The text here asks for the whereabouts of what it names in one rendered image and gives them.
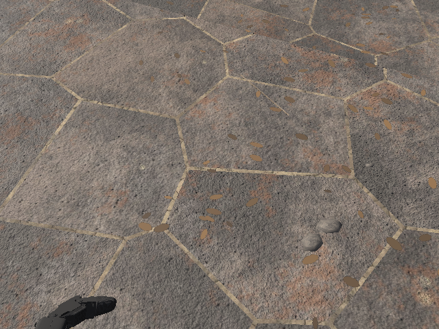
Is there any left robot hand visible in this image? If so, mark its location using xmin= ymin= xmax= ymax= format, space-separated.
xmin=34 ymin=295 xmax=117 ymax=329

